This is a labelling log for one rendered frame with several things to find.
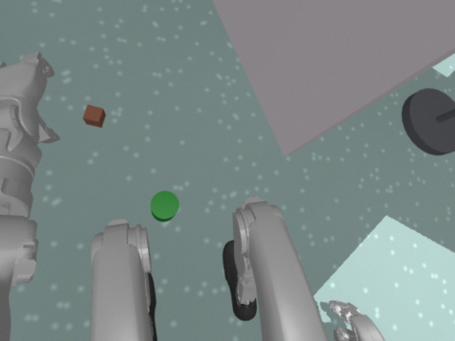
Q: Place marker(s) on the floor lamp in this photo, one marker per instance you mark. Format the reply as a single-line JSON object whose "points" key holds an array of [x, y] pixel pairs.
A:
{"points": [[428, 117]]}

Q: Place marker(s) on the right robot hand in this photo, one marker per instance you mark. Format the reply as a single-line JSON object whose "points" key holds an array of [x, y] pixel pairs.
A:
{"points": [[363, 328]]}

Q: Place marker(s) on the left robot hand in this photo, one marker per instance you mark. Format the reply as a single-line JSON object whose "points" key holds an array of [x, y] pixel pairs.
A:
{"points": [[28, 79]]}

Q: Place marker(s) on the right robot foot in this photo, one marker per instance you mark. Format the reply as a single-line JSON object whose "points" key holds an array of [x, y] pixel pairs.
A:
{"points": [[241, 311]]}

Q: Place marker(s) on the left robot arm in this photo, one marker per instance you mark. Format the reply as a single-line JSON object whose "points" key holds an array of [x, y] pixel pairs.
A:
{"points": [[19, 156]]}

